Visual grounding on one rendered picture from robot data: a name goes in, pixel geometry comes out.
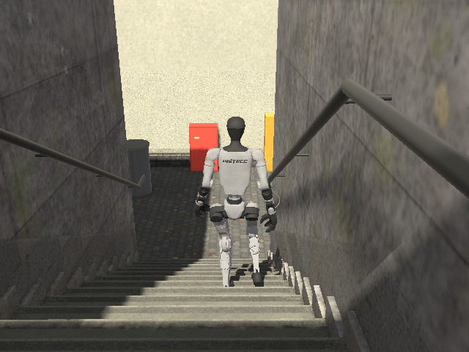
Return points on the robot right hand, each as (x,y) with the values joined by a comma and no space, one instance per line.
(272,221)

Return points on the robot right upper arm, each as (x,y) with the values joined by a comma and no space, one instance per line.
(261,168)

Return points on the right robot forearm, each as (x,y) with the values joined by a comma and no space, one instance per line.
(268,199)

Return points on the robot left hand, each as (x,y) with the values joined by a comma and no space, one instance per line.
(203,208)

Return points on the robot left thigh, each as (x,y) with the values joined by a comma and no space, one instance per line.
(222,226)

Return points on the left robot forearm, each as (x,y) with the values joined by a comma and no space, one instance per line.
(202,194)

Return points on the robot torso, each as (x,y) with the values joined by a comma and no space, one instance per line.
(234,177)

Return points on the robot left upper arm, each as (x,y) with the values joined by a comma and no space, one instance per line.
(212,155)

